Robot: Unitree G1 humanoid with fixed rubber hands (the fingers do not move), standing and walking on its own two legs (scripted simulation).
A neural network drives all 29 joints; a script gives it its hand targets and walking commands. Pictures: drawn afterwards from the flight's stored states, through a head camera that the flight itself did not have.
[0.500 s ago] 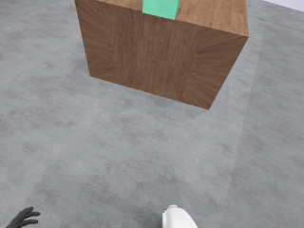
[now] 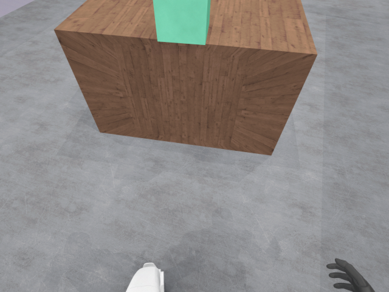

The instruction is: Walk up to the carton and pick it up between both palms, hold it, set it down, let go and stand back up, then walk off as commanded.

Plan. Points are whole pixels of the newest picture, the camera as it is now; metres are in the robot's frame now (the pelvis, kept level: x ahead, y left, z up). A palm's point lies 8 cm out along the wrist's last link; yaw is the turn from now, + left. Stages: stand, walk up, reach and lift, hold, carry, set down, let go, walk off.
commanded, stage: walk up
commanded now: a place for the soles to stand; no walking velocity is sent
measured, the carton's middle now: (184, 2) +1.16 +0.06 +0.07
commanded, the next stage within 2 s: none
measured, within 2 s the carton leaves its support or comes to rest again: neither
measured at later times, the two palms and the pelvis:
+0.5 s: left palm (41, 211) +0.30 +0.38 -0.08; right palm out of the picture +0.14 -0.29 -0.05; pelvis +0.17 +0.06 +0.01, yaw -9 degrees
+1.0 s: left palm (70, 157) +0.47 +0.37 -0.09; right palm (313, 200) +0.34 -0.29 -0.08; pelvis +0.34 +0.06 -0.01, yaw -13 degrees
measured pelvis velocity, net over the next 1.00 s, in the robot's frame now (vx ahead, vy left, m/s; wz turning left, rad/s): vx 0.34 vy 0.06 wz -0.22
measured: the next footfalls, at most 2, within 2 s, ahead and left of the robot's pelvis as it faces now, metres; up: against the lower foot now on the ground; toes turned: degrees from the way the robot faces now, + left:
left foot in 0.08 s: +0.21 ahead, +0.16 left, +0.00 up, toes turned +4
right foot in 0.62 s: +0.30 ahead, -0.09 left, +0.00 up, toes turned -13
